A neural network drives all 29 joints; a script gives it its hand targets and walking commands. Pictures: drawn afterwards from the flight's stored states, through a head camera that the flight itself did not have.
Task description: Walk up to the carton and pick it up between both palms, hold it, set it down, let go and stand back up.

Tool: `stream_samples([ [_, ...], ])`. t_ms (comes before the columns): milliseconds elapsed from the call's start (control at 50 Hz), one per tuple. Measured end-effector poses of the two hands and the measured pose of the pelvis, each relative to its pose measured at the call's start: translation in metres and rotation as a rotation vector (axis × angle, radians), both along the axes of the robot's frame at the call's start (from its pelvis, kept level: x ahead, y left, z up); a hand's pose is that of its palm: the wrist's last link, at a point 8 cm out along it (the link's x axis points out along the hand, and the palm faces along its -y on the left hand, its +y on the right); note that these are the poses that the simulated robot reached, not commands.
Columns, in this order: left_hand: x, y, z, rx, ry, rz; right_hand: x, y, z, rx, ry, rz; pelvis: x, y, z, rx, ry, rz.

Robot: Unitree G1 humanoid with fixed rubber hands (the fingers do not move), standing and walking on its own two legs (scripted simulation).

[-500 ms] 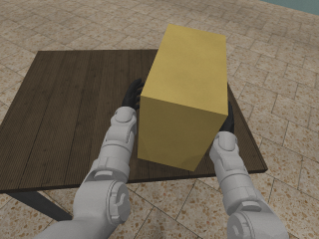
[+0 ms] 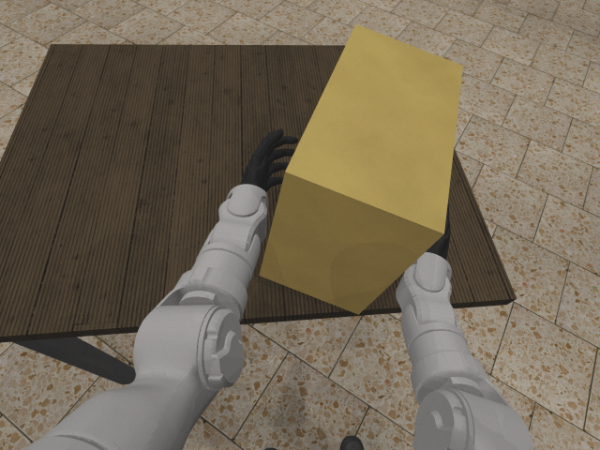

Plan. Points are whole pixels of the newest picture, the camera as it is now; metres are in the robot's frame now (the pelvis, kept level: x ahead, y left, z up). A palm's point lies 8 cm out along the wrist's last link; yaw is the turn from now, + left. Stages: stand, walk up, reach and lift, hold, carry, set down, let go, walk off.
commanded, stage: set down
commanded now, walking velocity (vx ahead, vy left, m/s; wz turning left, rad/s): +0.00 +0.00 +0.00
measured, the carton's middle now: (357, 174) +0.47 -0.07 +0.04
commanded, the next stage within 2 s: none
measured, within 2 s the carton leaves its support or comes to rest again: rests again in 1.10 s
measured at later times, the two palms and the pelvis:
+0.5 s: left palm (252, 195) +0.44 +0.08 +0.04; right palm (426, 250) +0.36 -0.16 +0.02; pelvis +0.00 +0.00 +0.00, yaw +0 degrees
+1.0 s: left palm (245, 199) +0.44 +0.09 +0.03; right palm (420, 247) +0.36 -0.15 +0.01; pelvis -0.02 +0.00 -0.01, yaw -1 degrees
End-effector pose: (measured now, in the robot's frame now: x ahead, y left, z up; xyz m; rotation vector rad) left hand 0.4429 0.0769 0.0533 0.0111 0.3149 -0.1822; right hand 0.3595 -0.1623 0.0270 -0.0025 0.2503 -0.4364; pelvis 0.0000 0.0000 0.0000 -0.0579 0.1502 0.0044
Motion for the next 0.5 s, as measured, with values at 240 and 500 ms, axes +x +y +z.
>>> stream_samples([
  [240, -0.002, 0.004, -0.01, -0.002, -0.013, -0.004, 0.0, 0.003, -0.005, -0.01, -0.021, 0.002, -0.001, 0.002, -0.001, -0.003, 0.023, -0.001],
  [500, -0.005, 0.007, -0.017, -0.018, -0.007, 0.005, -0.002, 0.004, -0.008, -0.026, -0.032, 0.01, -0.004, 0.002, -0.002, -0.004, 0.032, -0.001],
])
